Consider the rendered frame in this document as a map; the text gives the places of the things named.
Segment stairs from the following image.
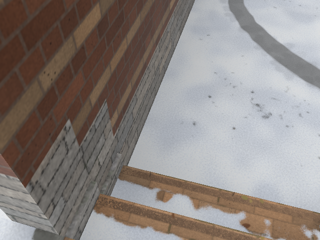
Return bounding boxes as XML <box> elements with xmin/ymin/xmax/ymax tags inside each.
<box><xmin>80</xmin><ymin>165</ymin><xmax>320</xmax><ymax>240</ymax></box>

